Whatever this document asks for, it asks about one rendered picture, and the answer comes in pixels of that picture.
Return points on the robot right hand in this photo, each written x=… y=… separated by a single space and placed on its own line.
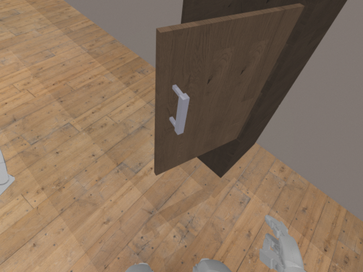
x=285 y=251

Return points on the handle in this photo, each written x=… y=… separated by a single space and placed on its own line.
x=182 y=109

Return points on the robot left hand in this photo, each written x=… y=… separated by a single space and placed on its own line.
x=5 y=179

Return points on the right robot thigh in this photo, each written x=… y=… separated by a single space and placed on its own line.
x=210 y=266

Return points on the cupboard door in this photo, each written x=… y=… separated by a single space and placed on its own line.
x=222 y=64

